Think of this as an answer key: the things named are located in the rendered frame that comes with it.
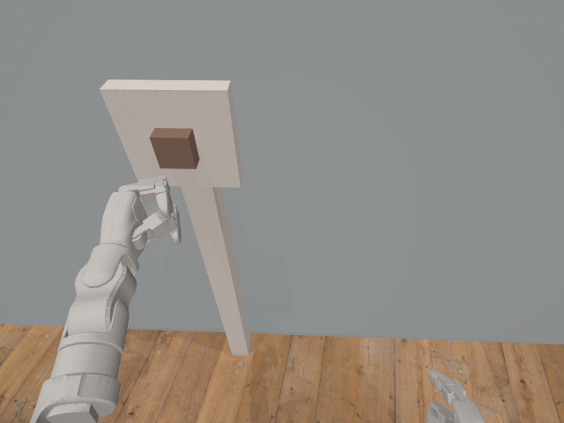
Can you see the panel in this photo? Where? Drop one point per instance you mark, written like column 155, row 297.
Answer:
column 206, row 106

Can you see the robot right hand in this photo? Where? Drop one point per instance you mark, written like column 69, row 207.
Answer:
column 462, row 409

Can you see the button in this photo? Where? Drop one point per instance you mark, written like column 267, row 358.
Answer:
column 175, row 148

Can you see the left robot forearm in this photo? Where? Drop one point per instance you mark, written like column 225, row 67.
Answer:
column 83, row 385

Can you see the robot left hand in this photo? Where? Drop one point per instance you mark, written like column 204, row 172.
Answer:
column 126, row 222

